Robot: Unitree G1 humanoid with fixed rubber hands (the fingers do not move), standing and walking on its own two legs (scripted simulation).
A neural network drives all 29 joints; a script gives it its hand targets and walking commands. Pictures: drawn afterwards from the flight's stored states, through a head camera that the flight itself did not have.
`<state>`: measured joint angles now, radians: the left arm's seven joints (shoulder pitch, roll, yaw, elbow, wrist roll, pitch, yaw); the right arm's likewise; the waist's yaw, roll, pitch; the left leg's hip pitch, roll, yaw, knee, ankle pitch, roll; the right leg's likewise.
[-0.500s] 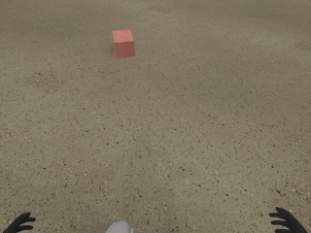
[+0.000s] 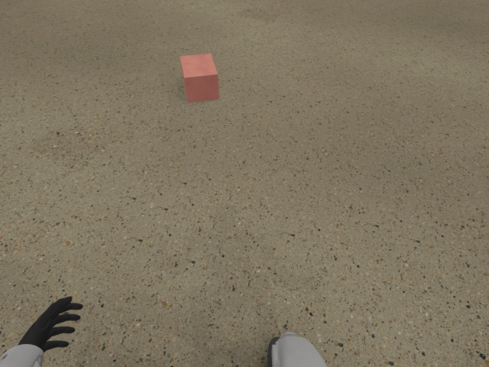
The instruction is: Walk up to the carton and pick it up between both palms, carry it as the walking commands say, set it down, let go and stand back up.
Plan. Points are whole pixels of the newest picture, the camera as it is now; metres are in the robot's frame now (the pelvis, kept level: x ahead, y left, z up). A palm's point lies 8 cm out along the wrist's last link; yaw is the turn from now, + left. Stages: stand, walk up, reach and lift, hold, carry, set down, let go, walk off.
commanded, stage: walk up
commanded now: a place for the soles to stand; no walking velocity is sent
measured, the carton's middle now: (199, 77) +2.02 +0.16 -0.68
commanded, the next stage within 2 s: none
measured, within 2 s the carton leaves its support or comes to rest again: neither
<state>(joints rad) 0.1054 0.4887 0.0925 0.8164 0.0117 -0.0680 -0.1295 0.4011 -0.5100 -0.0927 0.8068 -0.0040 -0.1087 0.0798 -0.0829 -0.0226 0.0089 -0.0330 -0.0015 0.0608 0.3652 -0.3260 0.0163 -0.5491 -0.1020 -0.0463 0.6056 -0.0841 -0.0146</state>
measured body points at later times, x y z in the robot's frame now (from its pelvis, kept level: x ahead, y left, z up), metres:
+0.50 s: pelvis +0.29 +0.00 -0.01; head +0.31 +0.01 +0.44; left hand +0.26 +0.37 -0.10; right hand +0.55 -0.28 -0.06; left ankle +0.41 +0.12 -0.74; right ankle +0.19 -0.14 -0.74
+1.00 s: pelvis +0.56 -0.01 -0.02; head +0.59 -0.02 +0.43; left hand +0.73 +0.33 -0.07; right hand +0.63 -0.36 -0.11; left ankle +0.44 +0.12 -0.69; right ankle +0.68 -0.11 -0.74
